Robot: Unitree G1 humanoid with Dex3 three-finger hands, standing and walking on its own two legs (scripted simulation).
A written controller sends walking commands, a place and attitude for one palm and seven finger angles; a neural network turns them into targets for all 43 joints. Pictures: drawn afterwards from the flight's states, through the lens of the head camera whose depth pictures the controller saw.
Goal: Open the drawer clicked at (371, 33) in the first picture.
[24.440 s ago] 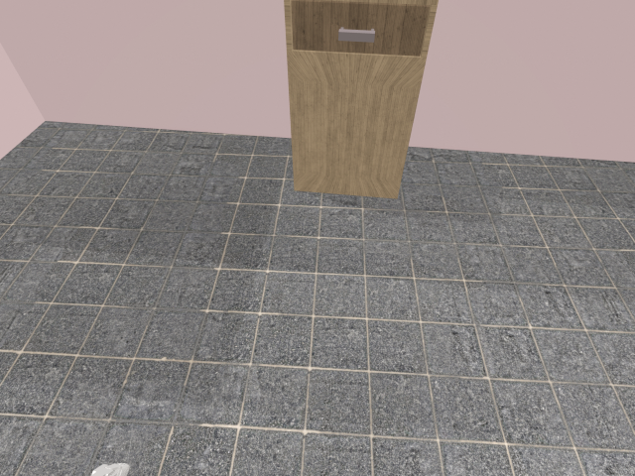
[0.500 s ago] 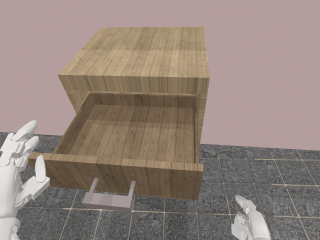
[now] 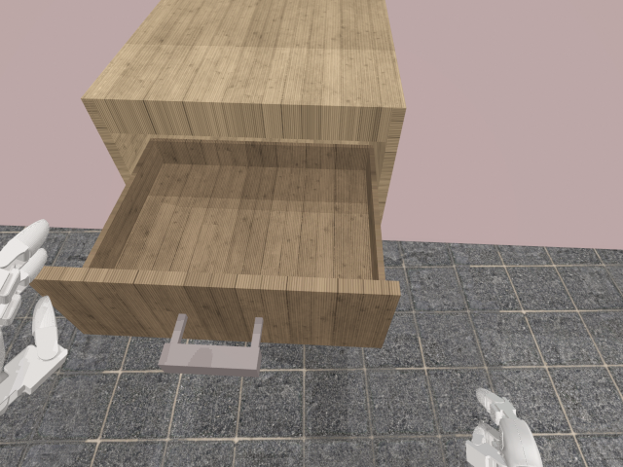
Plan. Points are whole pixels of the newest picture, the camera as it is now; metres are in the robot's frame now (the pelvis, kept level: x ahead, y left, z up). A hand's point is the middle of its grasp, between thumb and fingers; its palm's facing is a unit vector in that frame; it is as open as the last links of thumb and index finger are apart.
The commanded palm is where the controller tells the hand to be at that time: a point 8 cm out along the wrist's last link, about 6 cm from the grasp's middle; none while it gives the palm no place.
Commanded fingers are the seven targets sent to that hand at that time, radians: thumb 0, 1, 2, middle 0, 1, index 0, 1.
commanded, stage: step back with the hand held close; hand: left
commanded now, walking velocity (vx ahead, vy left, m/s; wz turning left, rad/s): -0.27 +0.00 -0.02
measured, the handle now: (215, 341) +0.27 +0.14 +0.00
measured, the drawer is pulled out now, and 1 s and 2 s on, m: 0.29 0.29 0.29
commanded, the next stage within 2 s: stop stepping back and stand still in 1.00 s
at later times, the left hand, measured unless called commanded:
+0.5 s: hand out of the picture +0.14 +0.26 +0.17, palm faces +0.36 -0.84 -0.40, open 7.5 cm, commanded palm +0.07 +0.30 +0.19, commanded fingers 0.00 0.90 0.90 -0.20 -0.30 -0.20 -0.30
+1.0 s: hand out of the picture +0.04 +0.22 +0.18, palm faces +0.28 -0.83 -0.48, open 7.4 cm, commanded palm -0.01 +0.27 +0.19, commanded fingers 0.00 0.90 0.90 -0.20 -0.30 -0.20 -0.30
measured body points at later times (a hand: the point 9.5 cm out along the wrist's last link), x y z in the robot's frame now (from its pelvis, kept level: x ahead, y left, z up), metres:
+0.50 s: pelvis -0.05 +0.02 -0.01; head -0.03 +0.05 +0.44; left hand +0.12 +0.30 +0.19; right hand +0.12 -0.22 -0.09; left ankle +0.04 +0.10 -0.73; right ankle -0.03 -0.09 -0.73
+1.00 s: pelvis -0.14 -0.01 +0.00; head -0.12 +0.02 +0.45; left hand +0.02 +0.26 +0.20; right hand +0.03 -0.24 -0.08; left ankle -0.10 +0.09 -0.69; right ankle -0.20 -0.11 -0.73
